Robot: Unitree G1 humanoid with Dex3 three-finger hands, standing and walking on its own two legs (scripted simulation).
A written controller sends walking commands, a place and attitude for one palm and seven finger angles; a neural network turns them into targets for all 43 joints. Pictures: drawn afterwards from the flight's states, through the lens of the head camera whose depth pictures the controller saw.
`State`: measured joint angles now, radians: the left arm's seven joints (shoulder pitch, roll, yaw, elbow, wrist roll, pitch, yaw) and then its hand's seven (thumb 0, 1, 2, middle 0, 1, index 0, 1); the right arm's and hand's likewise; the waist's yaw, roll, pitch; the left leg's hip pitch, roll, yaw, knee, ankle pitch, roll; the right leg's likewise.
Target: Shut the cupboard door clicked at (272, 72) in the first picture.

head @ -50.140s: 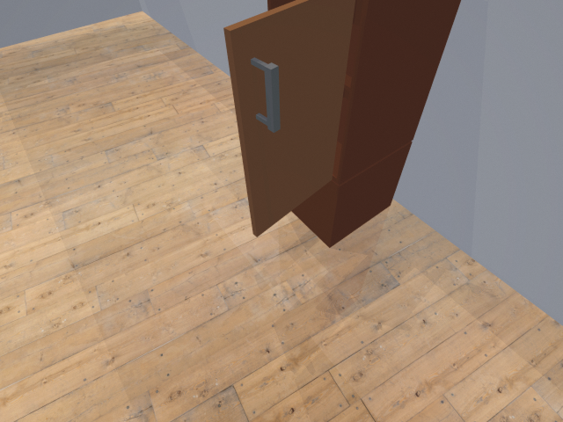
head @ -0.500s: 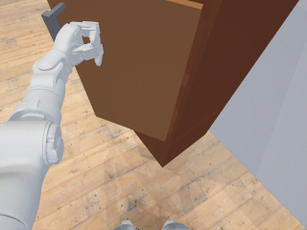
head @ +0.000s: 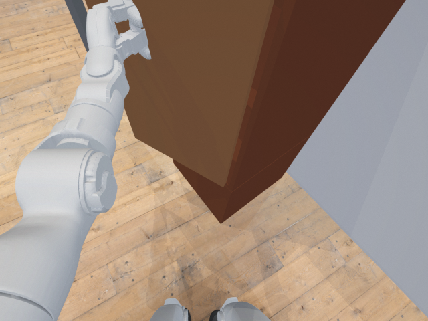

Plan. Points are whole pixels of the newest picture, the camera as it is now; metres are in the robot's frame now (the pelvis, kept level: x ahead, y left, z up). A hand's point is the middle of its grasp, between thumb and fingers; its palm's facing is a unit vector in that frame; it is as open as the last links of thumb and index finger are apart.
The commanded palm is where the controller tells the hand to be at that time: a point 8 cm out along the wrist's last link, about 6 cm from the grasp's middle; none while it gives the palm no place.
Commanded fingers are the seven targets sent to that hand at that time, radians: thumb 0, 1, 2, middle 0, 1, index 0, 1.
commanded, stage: pull the fist back off the door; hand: left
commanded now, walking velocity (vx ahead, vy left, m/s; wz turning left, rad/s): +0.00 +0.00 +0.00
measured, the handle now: (89, 13) +0.64 +0.15 +0.16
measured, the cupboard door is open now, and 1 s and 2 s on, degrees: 22 22 22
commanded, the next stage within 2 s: draw the hand back to the body in 0.68 s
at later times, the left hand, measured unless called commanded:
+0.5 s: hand (148, 70) +0.51 +0.06 +0.14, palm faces +0.01 -1.00 -0.02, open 3.1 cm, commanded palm +0.47 +0.11 +0.17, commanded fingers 0.00 0.90 0.90 -1.30 -1.50 -1.30 -1.50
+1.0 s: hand (130, 83) +0.46 +0.08 +0.17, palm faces +0.00 -1.00 -0.03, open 3.1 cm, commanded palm +0.41 +0.14 +0.18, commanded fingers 0.00 0.90 0.90 -1.30 -1.50 -1.30 -1.50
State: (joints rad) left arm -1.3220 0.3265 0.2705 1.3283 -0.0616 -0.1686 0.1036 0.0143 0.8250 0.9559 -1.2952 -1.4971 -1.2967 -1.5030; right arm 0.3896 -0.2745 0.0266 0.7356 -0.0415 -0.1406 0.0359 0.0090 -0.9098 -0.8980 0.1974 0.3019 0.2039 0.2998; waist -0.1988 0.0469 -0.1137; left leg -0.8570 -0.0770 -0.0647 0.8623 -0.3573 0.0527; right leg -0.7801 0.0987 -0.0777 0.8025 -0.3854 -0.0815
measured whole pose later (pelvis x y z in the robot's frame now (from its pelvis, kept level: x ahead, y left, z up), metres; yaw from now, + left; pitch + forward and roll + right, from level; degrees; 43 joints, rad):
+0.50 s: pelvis +0.02 -0.01 +0.02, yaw -3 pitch +12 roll +0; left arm -0.88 0.23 0.25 1.06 -0.07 -0.24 0.06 0.02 0.90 0.91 -1.29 -1.50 -1.30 -1.50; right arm 0.44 -0.28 -0.01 0.65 0.01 -0.01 0.04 0.01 -0.91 -0.90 0.20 0.30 0.20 0.30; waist -0.12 0.05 -0.10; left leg -0.58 -0.05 0.00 0.71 -0.34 0.04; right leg -0.53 0.13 0.01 0.68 -0.36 -0.09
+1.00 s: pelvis +0.01 -0.01 +0.03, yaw -3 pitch +8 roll +0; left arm -0.68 0.18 0.19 0.82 -0.11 -0.20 0.03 0.02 0.90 0.90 -1.29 -1.50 -1.30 -1.50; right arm 0.34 -0.24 0.03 0.63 0.04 -0.01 0.01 0.01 -0.91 -0.90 0.20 0.30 0.20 0.30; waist -0.06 0.06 -0.11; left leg -0.47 -0.06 0.01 0.66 -0.32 0.05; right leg -0.44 0.11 0.02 0.65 -0.35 -0.08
